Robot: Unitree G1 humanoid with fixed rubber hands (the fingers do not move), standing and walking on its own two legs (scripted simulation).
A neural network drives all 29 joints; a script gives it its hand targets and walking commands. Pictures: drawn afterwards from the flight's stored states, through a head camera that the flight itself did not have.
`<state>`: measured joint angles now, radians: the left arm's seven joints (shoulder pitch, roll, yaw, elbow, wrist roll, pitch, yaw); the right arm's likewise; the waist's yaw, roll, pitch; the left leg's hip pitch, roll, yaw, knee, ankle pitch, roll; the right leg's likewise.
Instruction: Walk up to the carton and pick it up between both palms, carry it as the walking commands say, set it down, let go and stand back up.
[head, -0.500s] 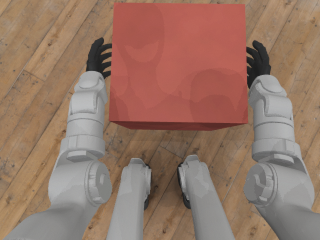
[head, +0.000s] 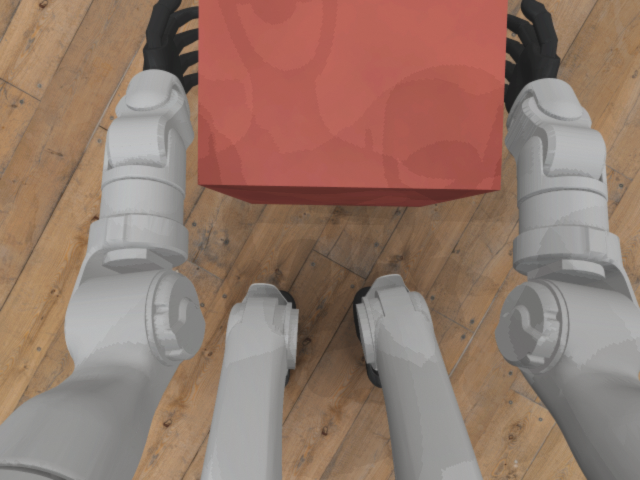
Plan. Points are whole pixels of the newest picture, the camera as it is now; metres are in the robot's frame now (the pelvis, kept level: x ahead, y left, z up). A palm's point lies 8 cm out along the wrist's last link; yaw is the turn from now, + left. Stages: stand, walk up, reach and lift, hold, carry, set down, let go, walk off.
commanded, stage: set down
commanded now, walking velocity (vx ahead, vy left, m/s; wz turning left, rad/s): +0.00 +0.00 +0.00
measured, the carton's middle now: (342, 98) +0.53 -0.04 -0.20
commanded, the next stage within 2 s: none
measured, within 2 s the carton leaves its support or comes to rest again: rests again in 0.80 s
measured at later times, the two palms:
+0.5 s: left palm (197, 81) +0.56 +0.14 -0.19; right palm (494, 85) +0.53 -0.23 -0.19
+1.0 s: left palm (210, 85) +0.58 +0.14 -0.25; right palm (477, 88) +0.55 -0.23 -0.24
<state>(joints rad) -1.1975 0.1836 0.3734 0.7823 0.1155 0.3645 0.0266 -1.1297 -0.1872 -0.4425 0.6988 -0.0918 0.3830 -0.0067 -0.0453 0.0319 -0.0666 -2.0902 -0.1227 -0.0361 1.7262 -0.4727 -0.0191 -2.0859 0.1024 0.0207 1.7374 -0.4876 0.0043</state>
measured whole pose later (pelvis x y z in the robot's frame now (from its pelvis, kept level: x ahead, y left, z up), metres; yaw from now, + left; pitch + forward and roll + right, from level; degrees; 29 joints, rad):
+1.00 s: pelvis +0.01 +0.00 -0.10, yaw +0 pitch +42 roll +0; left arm -1.45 0.33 0.22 0.93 -0.06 0.28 0.09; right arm -1.39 -0.34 -0.30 0.87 0.07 0.30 -0.06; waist -0.06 0.01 0.25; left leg -2.26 -0.12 0.00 2.12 -0.60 -0.02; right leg -2.26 0.09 -0.02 2.13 -0.60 -0.01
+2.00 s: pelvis -0.01 +0.01 -0.12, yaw -2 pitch +34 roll -1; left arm -1.55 0.30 0.40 0.92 0.09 0.28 -0.02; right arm -1.48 -0.34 -0.47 0.87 -0.04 0.28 0.08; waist -0.05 0.01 0.44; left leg -2.21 -0.09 0.02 2.21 -0.60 0.01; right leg -2.20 0.07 -0.03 2.20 -0.60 -0.01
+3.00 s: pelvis +0.00 +0.00 -0.13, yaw -2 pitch +36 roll +0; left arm -1.56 0.46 0.14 1.17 -0.16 0.13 0.08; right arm -1.52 -0.44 -0.20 1.15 0.19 0.12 -0.06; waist -0.05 0.00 0.40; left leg -2.24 -0.07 0.02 2.23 -0.61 0.00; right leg -2.25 0.04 -0.06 2.23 -0.60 -0.04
